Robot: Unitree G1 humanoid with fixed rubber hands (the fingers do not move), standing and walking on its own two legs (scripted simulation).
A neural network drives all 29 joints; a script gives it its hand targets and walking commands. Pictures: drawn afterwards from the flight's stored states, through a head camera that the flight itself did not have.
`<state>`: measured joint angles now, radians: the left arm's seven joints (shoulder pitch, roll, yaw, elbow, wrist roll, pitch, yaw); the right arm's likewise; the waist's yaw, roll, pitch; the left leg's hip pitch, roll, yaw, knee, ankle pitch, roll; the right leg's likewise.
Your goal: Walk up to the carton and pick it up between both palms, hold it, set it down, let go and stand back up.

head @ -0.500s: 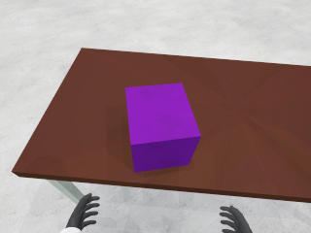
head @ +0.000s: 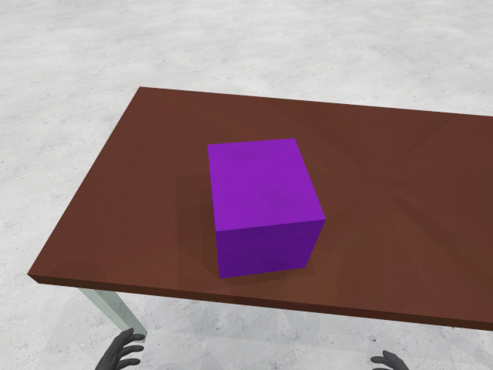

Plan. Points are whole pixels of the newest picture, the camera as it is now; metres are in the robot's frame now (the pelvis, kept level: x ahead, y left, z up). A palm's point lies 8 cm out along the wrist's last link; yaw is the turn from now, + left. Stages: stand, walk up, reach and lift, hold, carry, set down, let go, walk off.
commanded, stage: stand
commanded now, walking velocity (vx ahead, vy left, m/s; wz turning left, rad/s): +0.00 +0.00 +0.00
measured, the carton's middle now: (257, 207) +0.43 +0.01 -0.01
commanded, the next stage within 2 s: none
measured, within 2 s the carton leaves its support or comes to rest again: neither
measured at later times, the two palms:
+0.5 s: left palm out of the picture +0.11 +0.28 -0.11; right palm out of the picture +0.11 -0.24 -0.09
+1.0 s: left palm out of the picture +0.10 +0.29 -0.11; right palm out of the picture +0.11 -0.24 -0.09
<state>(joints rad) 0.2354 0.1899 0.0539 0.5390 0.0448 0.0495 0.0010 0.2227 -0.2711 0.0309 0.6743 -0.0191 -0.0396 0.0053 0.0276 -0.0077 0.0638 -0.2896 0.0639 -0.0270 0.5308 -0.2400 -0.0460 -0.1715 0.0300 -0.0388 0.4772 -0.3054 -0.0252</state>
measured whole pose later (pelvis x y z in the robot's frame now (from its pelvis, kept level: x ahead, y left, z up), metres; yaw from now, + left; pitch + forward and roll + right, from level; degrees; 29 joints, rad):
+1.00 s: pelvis +0.00 +0.03 +0.00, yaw +1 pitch -2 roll -2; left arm 0.23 0.24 0.05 0.73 0.02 0.00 0.00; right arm 0.27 -0.32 0.03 0.67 -0.02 -0.01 0.01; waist 0.01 0.02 0.02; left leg -0.30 0.03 -0.03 0.61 -0.28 0.00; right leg -0.15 0.00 -0.04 0.52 -0.33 0.01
